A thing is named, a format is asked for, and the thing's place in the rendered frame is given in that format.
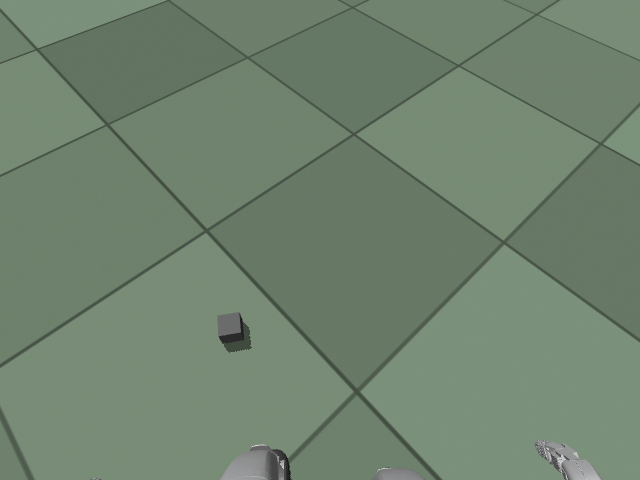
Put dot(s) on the left robot foot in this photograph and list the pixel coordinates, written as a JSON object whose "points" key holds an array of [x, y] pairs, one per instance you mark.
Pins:
{"points": [[283, 457]]}

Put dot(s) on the right robot hand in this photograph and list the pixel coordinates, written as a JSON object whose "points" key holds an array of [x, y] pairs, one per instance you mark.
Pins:
{"points": [[566, 461]]}

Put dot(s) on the cube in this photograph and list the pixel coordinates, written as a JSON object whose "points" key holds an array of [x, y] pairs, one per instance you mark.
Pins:
{"points": [[230, 327]]}

